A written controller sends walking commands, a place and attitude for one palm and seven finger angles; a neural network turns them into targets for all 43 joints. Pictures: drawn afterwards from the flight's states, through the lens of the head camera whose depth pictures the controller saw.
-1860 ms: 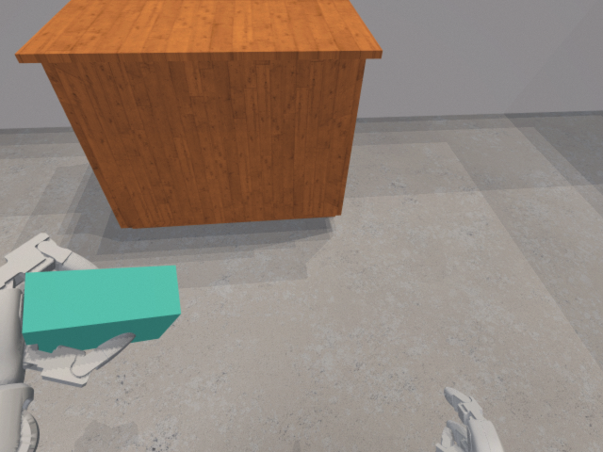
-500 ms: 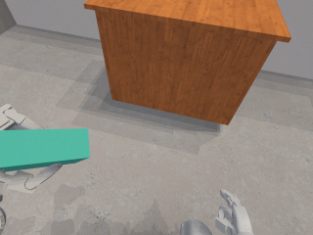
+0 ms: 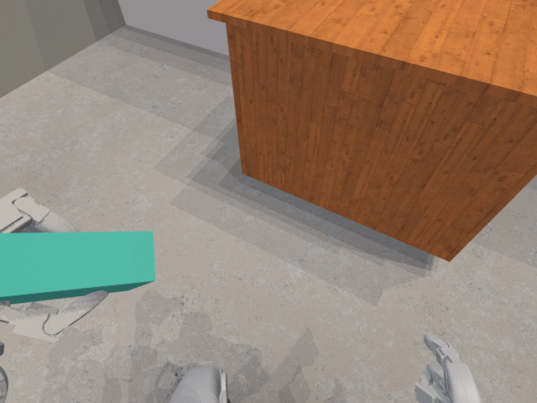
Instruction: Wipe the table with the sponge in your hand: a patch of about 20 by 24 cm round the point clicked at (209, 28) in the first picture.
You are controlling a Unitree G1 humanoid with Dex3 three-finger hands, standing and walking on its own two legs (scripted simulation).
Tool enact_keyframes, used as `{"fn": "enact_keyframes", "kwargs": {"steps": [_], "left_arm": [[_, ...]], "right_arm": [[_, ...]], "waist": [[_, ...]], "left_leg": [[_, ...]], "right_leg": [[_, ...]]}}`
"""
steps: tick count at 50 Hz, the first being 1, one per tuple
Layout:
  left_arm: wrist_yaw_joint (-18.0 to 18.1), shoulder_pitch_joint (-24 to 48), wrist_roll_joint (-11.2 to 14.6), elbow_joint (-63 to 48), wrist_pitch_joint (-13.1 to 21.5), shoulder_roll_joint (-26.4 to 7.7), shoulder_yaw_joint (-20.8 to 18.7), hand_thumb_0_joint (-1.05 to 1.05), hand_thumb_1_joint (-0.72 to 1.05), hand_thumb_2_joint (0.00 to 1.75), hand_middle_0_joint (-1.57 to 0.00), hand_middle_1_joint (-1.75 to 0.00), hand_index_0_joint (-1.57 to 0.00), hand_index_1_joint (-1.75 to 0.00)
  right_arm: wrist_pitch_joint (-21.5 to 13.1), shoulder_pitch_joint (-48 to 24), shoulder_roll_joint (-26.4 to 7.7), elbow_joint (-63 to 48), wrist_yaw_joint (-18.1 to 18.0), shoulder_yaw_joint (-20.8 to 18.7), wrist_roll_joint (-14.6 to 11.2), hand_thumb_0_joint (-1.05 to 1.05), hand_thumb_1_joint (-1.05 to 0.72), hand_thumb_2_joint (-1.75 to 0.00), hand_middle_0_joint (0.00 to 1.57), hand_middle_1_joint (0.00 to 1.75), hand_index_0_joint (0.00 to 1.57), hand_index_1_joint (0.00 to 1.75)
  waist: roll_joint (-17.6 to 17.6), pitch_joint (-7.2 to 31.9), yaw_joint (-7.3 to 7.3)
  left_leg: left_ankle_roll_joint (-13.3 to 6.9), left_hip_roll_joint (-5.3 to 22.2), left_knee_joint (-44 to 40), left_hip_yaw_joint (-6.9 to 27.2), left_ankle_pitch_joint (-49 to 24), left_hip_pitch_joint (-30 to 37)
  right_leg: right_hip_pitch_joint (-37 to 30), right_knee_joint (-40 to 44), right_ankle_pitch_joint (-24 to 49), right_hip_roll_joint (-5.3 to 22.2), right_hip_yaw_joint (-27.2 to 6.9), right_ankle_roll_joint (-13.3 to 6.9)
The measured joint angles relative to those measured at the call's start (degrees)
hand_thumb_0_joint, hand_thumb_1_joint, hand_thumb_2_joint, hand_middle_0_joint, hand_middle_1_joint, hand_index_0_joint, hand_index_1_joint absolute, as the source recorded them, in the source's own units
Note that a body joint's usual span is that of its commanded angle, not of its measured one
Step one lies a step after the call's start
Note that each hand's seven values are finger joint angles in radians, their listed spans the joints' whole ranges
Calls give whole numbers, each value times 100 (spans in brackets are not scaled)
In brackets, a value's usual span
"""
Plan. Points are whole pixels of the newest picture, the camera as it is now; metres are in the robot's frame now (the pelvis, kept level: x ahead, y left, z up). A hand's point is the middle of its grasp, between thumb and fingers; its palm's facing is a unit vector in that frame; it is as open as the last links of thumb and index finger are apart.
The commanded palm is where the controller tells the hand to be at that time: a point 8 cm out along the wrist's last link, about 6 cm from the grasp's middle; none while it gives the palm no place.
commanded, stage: walk to a spot facing it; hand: left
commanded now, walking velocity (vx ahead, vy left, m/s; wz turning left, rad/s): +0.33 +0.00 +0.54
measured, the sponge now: (99, 266) +0.23 +0.19 +0.16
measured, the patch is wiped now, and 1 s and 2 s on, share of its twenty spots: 0.00 0.00 0.00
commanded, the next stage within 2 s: none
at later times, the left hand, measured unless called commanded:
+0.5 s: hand (35, 207) +0.28 +0.26 +0.20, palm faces +0.60 -0.65 -0.48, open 9.4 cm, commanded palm +0.24 +0.29 +0.17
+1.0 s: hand (51, 163) +0.35 +0.29 +0.18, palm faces +0.70 -0.53 -0.48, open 9.4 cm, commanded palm +0.27 +0.30 +0.17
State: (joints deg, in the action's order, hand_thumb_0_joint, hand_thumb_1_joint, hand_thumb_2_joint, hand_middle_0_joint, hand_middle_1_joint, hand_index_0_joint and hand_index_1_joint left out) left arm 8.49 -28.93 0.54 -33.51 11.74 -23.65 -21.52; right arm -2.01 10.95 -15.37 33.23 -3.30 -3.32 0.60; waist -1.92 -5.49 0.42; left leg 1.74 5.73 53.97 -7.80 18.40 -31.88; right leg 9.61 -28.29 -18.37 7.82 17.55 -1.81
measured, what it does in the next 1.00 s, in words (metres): walks ahead, turning left: left foot, then right foot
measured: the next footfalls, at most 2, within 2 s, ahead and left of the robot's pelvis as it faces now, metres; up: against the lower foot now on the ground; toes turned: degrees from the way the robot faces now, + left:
left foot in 0.14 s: +0.15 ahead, +0.14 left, +0.00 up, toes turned +13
right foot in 0.54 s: +0.24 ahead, -0.13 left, +0.00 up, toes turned +3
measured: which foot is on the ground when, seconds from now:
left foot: up 0.00-0.12, down 0.14-0.54, up 0.56-0.92, down 0.94-1.00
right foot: down 0.00-0.14, up 0.16-0.52, down 0.54-0.92, up 0.94-1.00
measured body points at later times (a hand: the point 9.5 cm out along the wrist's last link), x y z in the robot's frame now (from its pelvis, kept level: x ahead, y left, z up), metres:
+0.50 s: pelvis +0.14 -0.02 -0.01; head +0.15 -0.03 +0.44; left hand +0.24 +0.29 +0.22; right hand +0.33 -0.17 -0.12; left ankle +0.11 +0.12 -0.74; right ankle +0.20 -0.14 -0.72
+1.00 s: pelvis +0.25 -0.02 -0.03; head +0.29 -0.01 +0.42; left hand +0.31 +0.31 +0.20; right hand +0.52 -0.17 -0.11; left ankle +0.27 +0.11 -0.74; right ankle +0.23 -0.15 -0.68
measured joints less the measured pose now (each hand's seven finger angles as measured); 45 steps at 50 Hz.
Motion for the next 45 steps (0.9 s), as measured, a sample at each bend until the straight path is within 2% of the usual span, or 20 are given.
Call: {"fn": "enact_keyframes", "kwargs": {"steps": [4, 6, 7, 8, 10, 11, 13, 15, 18, 22, 25, 26, 27, 28, 30, 33, 35, 37, 41, 45], "left_arm": [[151, -105, 69, -230, 9, -6, -208, 0, -43, 98, -82, -134, -82, -133], [219, -140, 91, -282, -30, 60, -224, 0, -43, 98, -82, -134, -82, -133], [247, -140, 93, -293, -33, 117, -217, 0, -43, 98, -82, -134, -82, -133], [262, -50, 101, -236, -24, 150, -196, 0, -43, 98, -82, -134, -82, -133], [222, 319, 28, 63, -45, 148, -85, 0, -43, 98, -82, -134, -82, -133], [159, 497, -11, 223, -74, 130, -24, 0, -43, 98, -82, -134, -82, -133], [51, 708, -45, 364, -178, 101, 55, 0, -43, 98, -82, -134, -82, -133], [-1, 670, -30, 203, -215, 77, 46, 0, -43, 98, -82, -134, -82, -133], [-26, 335, 45, -212, -71, 70, -40, 0, -43, 98, -82, -134, -82, -133], [-30, -17, 95, -254, 134, 116, -133, 0, -43, 98, -82, -134, -82, -133], [-23, 36, 71, 201, 98, 201, -141, 0, -43, 98, -82, -134, -82, -133], [-16, 113, 52, 386, 45, 212, -135, 0, -43, 98, -82, -134, -82, -133], [-12, 233, 18, 564, -23, 234, -102, 0, -43, 98, -82, -134, -82, -133], [-15, 407, -20, 754, -107, 312, -6, 0, -43, 98, -82, -134, -82, -133], [-29, 717, -37, 1107, -292, 573, 286, 0, -43, 98, -82, -134, -82, -133], [-68, 616, -60, 1166, -385, 822, 532, 0, -43, 98, -82, -134, -82, -133], [-91, 381, -75, 892, -353, 755, 572, 0, -43, 98, -82, -134, -82, -133], [-87, 212, -87, 531, -269, 547, 515, 0, -43, 98, -82, -134, -82, -133], [25, 24, -10, -152, -68, 47, 76, 0, -43, 99, -82, -134, -82, -133], [218, -159, 121, -506, 25, -164, -365, 0, -43, 99, -82, -134, -82, -133]], "right_arm": [[51, 165, 52, -172, 31, -19, -29, 2, -91, -90, 20, 30, 19, 30], [64, 229, 98, -245, 25, 21, -32, 2, -91, -90, 20, 30, 19, 30], [56, 238, 86, -305, 14, 43, -31, 1, -91, -90, 20, 30, 19, 30], [27, 175, 134, -302, -8, 38, -26, 1, -91, -90, 20, 30, 19, 30], [-39, -6, 371, -149, 5, 87, -43, 1, -91, -90, 20, 30, 19, 30], [-58, -60, 486, -72, 43, 157, -60, 1, -91, -90, 20, 30, 19, 30], [-84, -101, 689, 15, 119, 300, -95, 2, -91, -90, 20, 30, 19, 30], [-156, -89, 847, 43, 167, 418, -112, 2, -91, -90, 20, 30, 19, 30], [-307, 29, 971, 73, 214, 517, -111, 1, -90, -90, 20, 30, 20, 30], [-404, 265, 918, 168, 185, 533, -97, 1, -90, -90, 21, 30, 20, 30], [-371, 362, 799, 253, 99, 511, -101, 1, -90, -90, 21, 30, 20, 30], [-348, 376, 759, 263, 68, 505, -105, 1, -90, -90, 21, 30, 20, 30], [-324, 376, 703, 265, 41, 490, -116, 1, -90, -90, 21, 30, 20, 30], [-291, 330, 614, 322, 19, 455, -125, 1, -90, -90, 21, 30, 20, 30], [-212, 193, 373, 546, -12, 388, -84, 1, -90, -90, 21, 30, 20, 30], [-112, 27, 101, 657, -8, 288, -35, 2, -90, -90, 20, 30, 20, 30], [-79, -69, 13, 563, -25, 202, -23, 2, -90, -90, 20, 30, 20, 30], [-70, -106, -26, 394, -40, 108, -9, 2, -91, -90, 20, 30, 20, 30], [-16, -86, -42, 10, -64, -26, -11, 2, -91, -90, 20, 30, 19, 30], [52, -20, -18, -268, -46, -67, -47, 2, -91, -90, 20, 30, 19, 30]], "waist": [[-104, 109, -86], [-200, 188, -118], [-160, 233, -136], [-137, 216, -94], [-188, 93, -24], [-199, 79, 4], [-175, 107, 56], [-121, 117, 60], [44, 156, -13], [396, 348, -202], [587, 494, -337], [595, 529, -356], [596, 553, -357], [612, 529, -357], [626, 417, -315], [513, 289, -252], [387, 149, -142], [239, 8, -54], [-11, -140, -12], [-138, -58, -14]], "left_leg": [[-82, -94, -1239, -350, 94, 456], [-152, -278, -1885, -544, -102, 862], [-262, -332, -2176, -546, -351, 1090], [-382, -329, -2067, -504, -844, 1071], [-485, -355, -1541, -375, -531, 1030], [-479, -368, -1487, -284, -355, 1071], [-434, -369, -1564, -82, -246, 1137], [-368, -333, -1751, 79, -324, 1228], [-291, -257, -2088, 286, -423, 1395], [-189, -152, -2432, 561, -451, 1606], [-124, -113, -2343, 733, -274, 1656], [-121, -126, -2160, 783, -126, 1603], [-217, -124, -1820, 803, 168, 1464], [-266, -151, -1160, 839, 601, 1237], [-218, -302, 438, 906, 883, 721], [-69, -320, 1860, 690, 606, 157], [12, -253, 2060, 554, 449, -79], [51, -154, 1695, 380, 327, -185], [60, -13, 41, -92, 233, 8], [21, -249, -1585, -538, -47, 551]], "right_leg": [[-102, -216, -333, 108, 93, 129], [-30, -734, -671, 280, 63, 228], [137, -1284, -844, 351, 10, 267], [385, -2066, -984, 367, -202, 344], [948, -3655, -1357, 132, -889, 399], [1219, -4182, -1358, 8, -1093, 422], [1714, -4626, -1193, -109, -1273, 479], [2073, -4432, -897, -95, -1325, 520], [2229, -3496, -432, -17, -1266, 557], [1816, -2105, -274, -75, -1077, 624], [1236, -1194, -337, -249, -891, 666], [983, -814, -374, -305, -835, 652], [837, -533, -137, -330, -803, 497], [864, -644, 232, -293, -741, 314], [770, -946, 41, -149, -540, 102], [472, -780, -186, -30, -402, 64], [264, -543, -143, 16, -304, 80], [77, -320, -119, 65, -178, 67], [-107, -134, -195, 162, 14, 97], [-22, -641, -588, 366, 87, 219]]}}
